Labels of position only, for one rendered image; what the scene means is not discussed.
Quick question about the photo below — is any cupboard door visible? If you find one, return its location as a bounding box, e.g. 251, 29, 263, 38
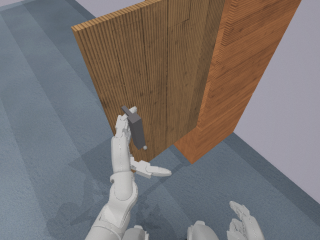
71, 0, 225, 173

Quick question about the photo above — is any right robot hand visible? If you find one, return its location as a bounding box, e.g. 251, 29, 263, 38
226, 201, 265, 240

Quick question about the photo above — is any robot right shin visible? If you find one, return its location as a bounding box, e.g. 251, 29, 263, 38
194, 220, 205, 225

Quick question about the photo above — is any left robot forearm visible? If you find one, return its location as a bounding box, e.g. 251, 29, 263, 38
85, 170, 139, 240

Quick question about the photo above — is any handle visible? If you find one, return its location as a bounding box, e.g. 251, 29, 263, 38
121, 105, 146, 150

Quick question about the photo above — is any left robot thigh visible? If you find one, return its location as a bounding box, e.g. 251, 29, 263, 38
122, 228, 149, 240

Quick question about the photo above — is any left robot hand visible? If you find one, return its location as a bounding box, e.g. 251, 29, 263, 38
111, 106, 172, 179

